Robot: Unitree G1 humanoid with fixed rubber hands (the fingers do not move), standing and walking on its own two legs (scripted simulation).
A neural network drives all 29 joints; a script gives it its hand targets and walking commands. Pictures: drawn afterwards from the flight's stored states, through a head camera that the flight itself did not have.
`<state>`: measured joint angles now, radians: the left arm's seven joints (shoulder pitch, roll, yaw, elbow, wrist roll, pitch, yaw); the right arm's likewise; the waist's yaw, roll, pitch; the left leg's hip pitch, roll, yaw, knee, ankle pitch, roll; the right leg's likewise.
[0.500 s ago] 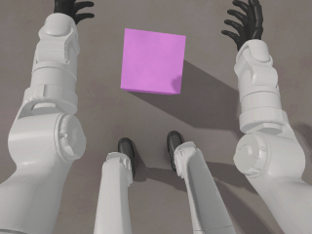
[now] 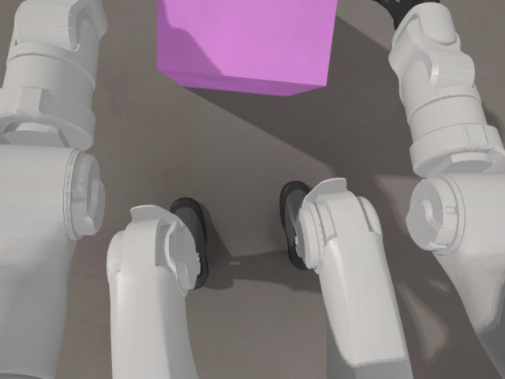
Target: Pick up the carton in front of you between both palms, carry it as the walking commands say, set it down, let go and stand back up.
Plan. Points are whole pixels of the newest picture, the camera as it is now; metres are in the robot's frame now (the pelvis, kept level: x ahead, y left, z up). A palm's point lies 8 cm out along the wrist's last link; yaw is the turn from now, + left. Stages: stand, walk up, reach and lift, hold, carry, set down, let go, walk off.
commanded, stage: reach and lift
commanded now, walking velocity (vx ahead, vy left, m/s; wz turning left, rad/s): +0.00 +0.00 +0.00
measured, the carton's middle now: (243, 19) +0.56 -0.04 -0.30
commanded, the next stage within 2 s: none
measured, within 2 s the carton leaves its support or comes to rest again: leaves its support in 1.08 s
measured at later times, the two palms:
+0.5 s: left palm out of the picture +0.59 +0.14 -0.23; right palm (372, 13) +0.53 -0.21 -0.23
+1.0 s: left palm out of the picture +0.59 +0.11 -0.22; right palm (359, 11) +0.54 -0.19 -0.22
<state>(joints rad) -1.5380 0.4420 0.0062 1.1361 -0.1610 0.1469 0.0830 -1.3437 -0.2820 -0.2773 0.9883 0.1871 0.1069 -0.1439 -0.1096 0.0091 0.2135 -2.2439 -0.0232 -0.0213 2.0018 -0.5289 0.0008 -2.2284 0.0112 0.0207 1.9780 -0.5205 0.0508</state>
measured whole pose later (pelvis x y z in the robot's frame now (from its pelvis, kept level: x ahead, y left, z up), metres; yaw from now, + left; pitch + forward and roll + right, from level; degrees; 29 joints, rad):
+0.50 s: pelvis +0.00 -0.01 -0.05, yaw -1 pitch +37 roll -3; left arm -1.62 0.47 -0.06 1.22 -0.20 0.09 0.07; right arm -1.49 -0.28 -0.21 1.14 0.23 0.05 -0.15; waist -0.09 -0.02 0.41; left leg -2.27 -0.02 -0.05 2.22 -0.59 -0.02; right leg -2.26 0.02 -0.01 2.18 -0.57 0.04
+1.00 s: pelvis +0.00 +0.00 -0.06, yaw -1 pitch +36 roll -3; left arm -1.65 0.35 0.10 1.17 -0.03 0.18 0.06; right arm -1.50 -0.24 -0.32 1.06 0.08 0.17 -0.10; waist -0.08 -0.01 0.42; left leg -2.28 -0.02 -0.04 2.24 -0.58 0.00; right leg -2.25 0.02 0.00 2.20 -0.57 0.05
